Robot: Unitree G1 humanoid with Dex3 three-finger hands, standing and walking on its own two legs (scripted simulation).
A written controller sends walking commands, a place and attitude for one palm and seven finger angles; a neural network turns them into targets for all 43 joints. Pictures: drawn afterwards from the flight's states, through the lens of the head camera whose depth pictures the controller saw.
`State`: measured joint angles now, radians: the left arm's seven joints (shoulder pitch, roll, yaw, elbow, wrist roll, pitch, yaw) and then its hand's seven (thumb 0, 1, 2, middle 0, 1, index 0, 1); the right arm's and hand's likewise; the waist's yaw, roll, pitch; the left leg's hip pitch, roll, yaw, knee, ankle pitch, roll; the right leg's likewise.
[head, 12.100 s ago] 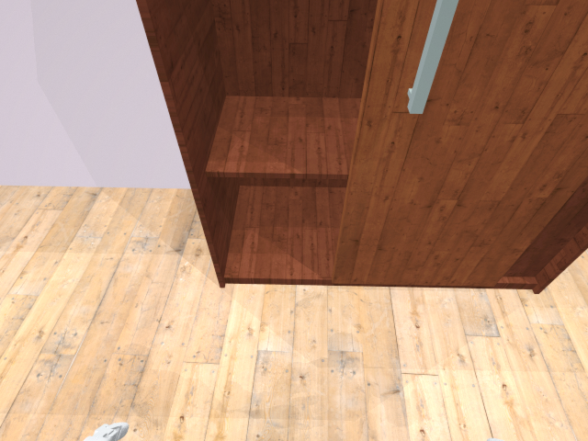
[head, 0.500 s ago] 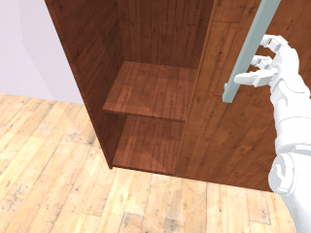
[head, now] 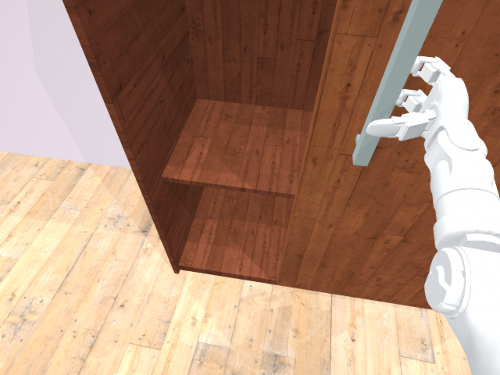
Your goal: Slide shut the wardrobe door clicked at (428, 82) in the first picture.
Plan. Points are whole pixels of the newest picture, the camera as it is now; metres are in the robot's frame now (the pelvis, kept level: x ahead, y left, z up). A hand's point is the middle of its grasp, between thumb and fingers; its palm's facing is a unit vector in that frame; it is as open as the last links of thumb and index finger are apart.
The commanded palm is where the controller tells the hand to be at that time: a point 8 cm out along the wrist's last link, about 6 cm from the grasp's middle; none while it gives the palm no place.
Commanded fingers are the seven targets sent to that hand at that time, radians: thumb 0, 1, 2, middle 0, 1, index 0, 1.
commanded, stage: slide the fingers in behind the handle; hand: right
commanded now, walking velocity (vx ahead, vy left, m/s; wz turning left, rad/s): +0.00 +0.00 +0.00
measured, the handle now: (387, 80) +0.53 -0.13 +0.22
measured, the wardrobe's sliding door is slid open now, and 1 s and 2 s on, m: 0.42 0.42 0.42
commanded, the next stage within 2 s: grip the handle and tug to test in 1.54 s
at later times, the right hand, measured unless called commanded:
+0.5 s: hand (388, 105) +0.47 -0.12 +0.22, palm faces +0.03 +1.00 +0.00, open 14.0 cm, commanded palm +0.45 -0.17 +0.21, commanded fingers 0.00 0.50 -0.30 0.30 1.20 0.30 1.20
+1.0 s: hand (374, 102) +0.48 -0.11 +0.22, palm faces +0.02 +1.00 +0.01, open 14.0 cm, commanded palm +0.45 -0.15 +0.21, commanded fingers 0.00 0.50 -0.30 0.30 1.20 0.30 1.20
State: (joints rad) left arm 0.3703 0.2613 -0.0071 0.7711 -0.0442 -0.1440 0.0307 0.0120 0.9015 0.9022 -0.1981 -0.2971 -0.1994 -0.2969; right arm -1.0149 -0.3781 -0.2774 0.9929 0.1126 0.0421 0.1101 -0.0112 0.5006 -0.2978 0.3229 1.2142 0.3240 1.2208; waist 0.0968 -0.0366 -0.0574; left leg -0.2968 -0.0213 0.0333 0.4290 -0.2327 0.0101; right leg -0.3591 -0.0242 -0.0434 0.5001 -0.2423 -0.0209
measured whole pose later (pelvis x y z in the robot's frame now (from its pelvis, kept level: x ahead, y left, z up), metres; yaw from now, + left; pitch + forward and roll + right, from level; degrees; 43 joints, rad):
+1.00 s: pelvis +0.00 +0.01 +0.00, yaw +0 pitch +4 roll +1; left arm 0.35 0.25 0.00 0.77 -0.05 -0.11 0.03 0.01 0.90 0.90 -0.20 -0.30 -0.20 -0.30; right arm -0.96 -0.29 -0.24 0.88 0.12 0.10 0.03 -0.01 0.50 -0.30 0.29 1.20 0.30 1.20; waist 0.08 -0.04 -0.05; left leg -0.26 -0.03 0.03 0.42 -0.23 0.03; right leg -0.31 -0.04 -0.04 0.47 -0.23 0.00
